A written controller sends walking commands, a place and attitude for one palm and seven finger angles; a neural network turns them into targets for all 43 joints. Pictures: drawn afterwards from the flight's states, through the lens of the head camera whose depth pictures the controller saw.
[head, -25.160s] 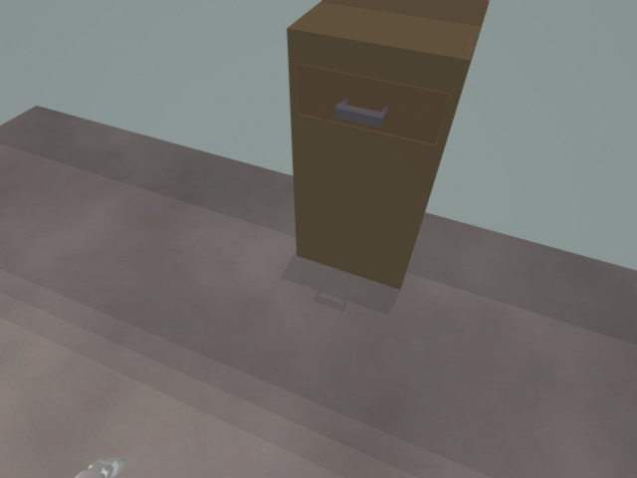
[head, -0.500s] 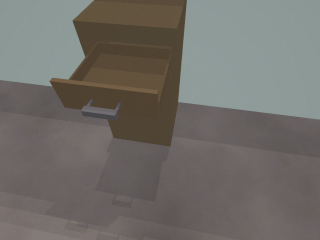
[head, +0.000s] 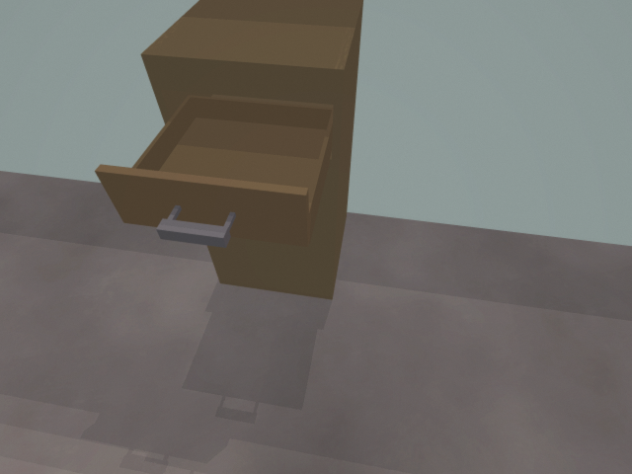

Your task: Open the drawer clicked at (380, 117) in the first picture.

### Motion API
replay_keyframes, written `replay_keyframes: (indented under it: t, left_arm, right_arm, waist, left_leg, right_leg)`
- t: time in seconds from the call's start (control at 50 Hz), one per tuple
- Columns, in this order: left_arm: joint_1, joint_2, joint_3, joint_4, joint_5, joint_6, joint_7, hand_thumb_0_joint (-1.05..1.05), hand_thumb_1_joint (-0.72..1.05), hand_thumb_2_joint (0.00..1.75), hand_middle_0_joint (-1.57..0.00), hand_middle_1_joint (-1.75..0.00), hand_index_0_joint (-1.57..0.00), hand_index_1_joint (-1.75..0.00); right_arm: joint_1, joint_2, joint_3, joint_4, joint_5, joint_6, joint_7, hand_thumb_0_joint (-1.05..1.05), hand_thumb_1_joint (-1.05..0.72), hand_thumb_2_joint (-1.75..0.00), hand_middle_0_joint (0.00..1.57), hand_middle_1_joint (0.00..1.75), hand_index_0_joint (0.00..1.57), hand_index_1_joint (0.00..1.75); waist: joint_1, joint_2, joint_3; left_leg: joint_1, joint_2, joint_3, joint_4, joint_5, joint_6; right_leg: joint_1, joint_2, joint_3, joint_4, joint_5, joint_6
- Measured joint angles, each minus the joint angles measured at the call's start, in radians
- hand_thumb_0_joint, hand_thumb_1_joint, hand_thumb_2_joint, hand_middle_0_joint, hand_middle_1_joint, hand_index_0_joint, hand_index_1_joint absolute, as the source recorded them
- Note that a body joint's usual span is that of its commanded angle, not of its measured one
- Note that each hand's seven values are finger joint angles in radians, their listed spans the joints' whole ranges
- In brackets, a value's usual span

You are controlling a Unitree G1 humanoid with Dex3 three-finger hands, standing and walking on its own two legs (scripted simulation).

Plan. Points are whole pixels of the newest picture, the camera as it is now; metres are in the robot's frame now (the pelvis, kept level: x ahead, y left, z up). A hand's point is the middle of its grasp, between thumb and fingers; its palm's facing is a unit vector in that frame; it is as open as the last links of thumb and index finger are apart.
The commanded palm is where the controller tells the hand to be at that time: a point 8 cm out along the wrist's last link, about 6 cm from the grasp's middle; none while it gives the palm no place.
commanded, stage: look to check the result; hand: left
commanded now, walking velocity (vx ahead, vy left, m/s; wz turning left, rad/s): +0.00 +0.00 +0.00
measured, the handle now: (198, 223) +0.53 +0.25 -0.04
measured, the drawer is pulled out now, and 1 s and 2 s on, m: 0.29 0.29 0.29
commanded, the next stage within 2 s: stand and wait in 0.56 s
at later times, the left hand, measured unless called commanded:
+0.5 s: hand out of the picture +0.00 +0.16 -0.17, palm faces +0.05 -0.98 -0.19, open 7.4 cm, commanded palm none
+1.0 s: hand out of the picture +0.02 +0.15 -0.17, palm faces +0.05 -0.98 -0.20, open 7.3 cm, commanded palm none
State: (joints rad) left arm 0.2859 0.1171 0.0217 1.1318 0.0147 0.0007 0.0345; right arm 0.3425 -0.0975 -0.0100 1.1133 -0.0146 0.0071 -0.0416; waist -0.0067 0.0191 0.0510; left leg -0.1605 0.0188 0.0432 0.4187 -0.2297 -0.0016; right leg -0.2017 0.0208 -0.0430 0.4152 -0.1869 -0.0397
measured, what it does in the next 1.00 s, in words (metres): stands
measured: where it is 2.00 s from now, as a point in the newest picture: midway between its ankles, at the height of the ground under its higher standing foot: outside the picture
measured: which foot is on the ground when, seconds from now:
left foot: down 0.00-1.00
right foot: down 0.00-1.00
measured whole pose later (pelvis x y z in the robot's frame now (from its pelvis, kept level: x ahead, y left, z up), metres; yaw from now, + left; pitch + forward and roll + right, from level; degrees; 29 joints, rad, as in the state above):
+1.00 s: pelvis +0.03 -0.01 +0.00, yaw +0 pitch -1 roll +0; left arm 0.27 0.12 0.02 1.14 0.01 -0.01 0.04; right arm 0.30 -0.11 -0.01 1.12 -0.01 0.01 -0.05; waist -0.01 0.02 0.06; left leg -0.12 0.04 0.03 0.39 -0.25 -0.02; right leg -0.16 0.04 -0.06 0.39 -0.22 -0.06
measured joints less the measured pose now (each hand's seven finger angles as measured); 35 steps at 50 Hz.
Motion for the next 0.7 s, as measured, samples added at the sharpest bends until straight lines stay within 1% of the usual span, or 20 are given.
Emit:
replay_keyframes:
  t: [0.16, 0.4, 0.7]
  left_arm:
    - [0.002, -0.005, 0.0, 0.008, -0.001, 0.002, -0.001, 0.0, 0.91, 0.9, -0.2, -0.29, -0.2, -0.3]
    - [-0.006, -0.007, 0.0, 0.008, -0.001, -0.001, 0.001, 0.0, 0.91, 0.9, -0.2, -0.29, -0.2, -0.3]
    - [-0.015, 0.001, 0.002, 0.007, -0.002, -0.004, 0.003, 0.01, 0.92, 0.9, -0.2, -0.29, -0.2, -0.3]
  right_arm:
    - [-0.001, -0.007, 0.001, 0.004, 0.0, 0.001, -0.002, 0.0, -0.91, -0.9, 0.2, 0.3, 0.2, 0.3]
    - [-0.015, -0.001, 0.002, 0.003, 0.001, 0.0, -0.002, 0.0, -0.91, -0.9, 0.2, 0.3, 0.2, 0.3]
    - [-0.033, -0.007, 0.001, 0.005, 0.002, -0.003, -0.005, 0.0, -0.91, -0.9, 0.2, 0.3, 0.2, 0.3]
  waist:
    - [0.0, -0.001, 0.009]
    - [-0.001, 0.003, 0.013]
    - [0.001, 0.005, 0.013]
  left_leg:
    - [0.004, 0.001, -0.002, -0.004, -0.002, -0.002]
    - [0.011, 0.005, -0.006, -0.01, -0.008, -0.007]
    - [0.029, 0.011, -0.009, -0.022, -0.017, -0.015]
  right_leg:
    - [0.003, 0.001, -0.002, -0.003, -0.003, -0.001]
    - [0.011, 0.005, -0.005, -0.006, -0.012, -0.005]
    - [0.026, 0.012, -0.009, -0.012, -0.025, -0.012]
